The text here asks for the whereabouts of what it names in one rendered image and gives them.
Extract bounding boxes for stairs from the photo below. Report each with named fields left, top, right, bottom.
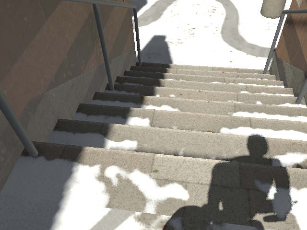
left=47, top=62, right=307, bottom=170

